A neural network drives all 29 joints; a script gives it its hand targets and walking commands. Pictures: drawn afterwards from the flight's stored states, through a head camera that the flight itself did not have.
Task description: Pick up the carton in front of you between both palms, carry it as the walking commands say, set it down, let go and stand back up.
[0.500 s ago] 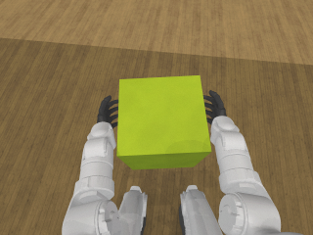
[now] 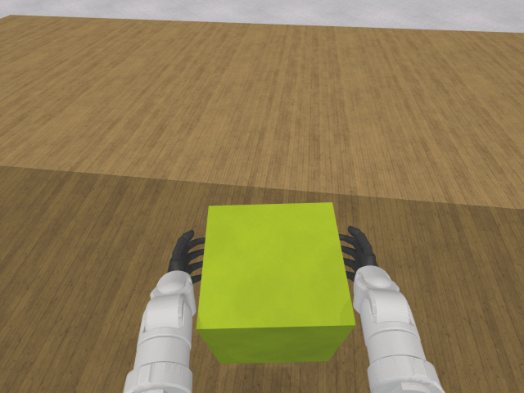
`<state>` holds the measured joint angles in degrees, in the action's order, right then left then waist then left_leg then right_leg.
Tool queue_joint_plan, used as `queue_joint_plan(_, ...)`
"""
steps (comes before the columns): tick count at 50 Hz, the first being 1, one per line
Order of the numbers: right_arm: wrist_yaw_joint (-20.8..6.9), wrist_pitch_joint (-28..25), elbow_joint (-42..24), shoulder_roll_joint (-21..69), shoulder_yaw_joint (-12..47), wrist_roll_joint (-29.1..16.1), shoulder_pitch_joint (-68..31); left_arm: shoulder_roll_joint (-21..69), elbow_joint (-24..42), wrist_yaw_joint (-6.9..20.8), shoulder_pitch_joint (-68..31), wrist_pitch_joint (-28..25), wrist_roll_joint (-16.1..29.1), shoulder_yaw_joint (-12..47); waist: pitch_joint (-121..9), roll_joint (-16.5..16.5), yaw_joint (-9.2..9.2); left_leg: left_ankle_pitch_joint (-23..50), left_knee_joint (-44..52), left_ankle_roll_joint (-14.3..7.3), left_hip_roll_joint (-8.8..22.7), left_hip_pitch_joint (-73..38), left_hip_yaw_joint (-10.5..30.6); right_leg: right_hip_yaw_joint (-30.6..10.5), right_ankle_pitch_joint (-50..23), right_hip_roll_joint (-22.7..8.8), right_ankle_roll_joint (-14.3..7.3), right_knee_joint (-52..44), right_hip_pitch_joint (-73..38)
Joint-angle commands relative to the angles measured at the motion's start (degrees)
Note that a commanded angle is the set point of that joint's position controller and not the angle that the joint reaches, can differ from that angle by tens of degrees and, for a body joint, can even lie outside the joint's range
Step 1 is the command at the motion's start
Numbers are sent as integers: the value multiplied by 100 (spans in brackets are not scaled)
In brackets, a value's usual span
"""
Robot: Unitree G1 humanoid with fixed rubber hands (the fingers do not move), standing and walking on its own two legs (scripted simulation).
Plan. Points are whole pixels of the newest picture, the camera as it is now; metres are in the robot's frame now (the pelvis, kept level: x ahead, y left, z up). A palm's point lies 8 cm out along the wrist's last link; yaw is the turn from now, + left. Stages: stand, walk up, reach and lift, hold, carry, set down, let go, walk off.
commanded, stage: reach and lift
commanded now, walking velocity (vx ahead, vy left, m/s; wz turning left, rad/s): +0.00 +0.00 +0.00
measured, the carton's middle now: (272, 288) +0.32 +0.00 -0.08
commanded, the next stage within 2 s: hold in 1.16 s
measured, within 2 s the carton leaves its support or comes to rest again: neither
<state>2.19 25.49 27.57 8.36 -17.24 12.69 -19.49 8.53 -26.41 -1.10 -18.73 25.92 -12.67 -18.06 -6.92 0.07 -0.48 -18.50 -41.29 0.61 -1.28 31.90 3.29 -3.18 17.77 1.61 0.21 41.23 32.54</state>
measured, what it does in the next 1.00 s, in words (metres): stands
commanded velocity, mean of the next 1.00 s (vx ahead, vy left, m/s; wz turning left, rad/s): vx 0.00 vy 0.00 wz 0.00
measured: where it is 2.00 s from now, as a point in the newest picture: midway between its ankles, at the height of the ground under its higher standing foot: outside the picture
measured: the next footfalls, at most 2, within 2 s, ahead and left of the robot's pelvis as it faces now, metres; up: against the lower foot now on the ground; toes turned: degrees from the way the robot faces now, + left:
none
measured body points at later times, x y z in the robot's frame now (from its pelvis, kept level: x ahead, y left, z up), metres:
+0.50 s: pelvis -0.01 +0.00 +0.02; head -0.03 +0.00 +0.47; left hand +0.31 +0.15 +0.04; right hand +0.31 -0.15 +0.04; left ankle +0.02 +0.13 -0.71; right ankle +0.03 -0.12 -0.71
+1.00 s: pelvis +0.01 +0.00 +0.03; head -0.01 +0.00 +0.48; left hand +0.31 +0.15 +0.05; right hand +0.31 -0.15 +0.05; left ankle +0.02 +0.13 -0.71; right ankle +0.03 -0.12 -0.71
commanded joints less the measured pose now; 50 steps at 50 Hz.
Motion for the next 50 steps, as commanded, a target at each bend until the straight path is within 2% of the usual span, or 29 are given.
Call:
queue_joint_plan(1,-1462,123,-114,5869,3513,-1011,-2721,5765,96,1417,-2793,111,987,3556,-2029,-7,16,1912,871,-77,-460,-1608,154,-185,-1924,428,-24,-859,-1863)
queue_joint_plan(6,-1509,506,-491,5755,3587,-1043,-2499,5662,466,1436,-2590,475,1021,3664,-1343,14,52,1759,1446,-82,-396,-2129,162,-171,-1742,373,-26,-1440,-2363)
queue_joint_plan(11,-1589,780,-336,5564,3163,-853,-2562,5520,275,1486,-2637,737,814,3228,-438,33,51,882,1823,-125,-344,-2167,151,-132,-847,327,-68,-1778,-2350)
queue_joint_plan(15,-1691,777,-182,5551,2911,-741,-3041,5569,104,1552,-3083,742,699,2972,-285,43,39,387,1868,-158,-311,-2143,109,-77,-328,310,-119,-1796,-2306)
queue_joint_plan(23,-1725,727,-365,5683,3059,-805,-3439,5677,299,1583,-3509,701,787,3130,-786,2,42,602,1847,-135,-321,-2426,67,-49,-560,317,-90,-1775,-2573)
queue_joint_plan(41,-1570,963,-1099,5464,3364,-957,-2481,5398,1000,1484,-2545,926,912,3382,-860,-19,25,1833,2036,-47,-403,-2957,98,-119,-1804,358,-6,-2014,-3093)
queue_joint_plan(50,-1536,1093,-1414,5410,3474,-1050,-2201,5314,1341,1461,-2286,1050,1012,3506,-786,-16,31,2041,2108,-45,-415,-3033,117,-141,-2054,360,9,-2082,-3220)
